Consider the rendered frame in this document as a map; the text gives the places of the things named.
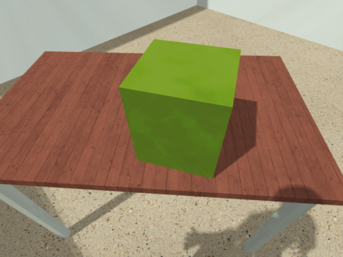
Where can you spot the carton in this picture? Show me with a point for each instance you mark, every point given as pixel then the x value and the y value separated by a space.
pixel 178 99

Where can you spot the table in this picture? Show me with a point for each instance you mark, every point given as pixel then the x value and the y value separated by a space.
pixel 63 124

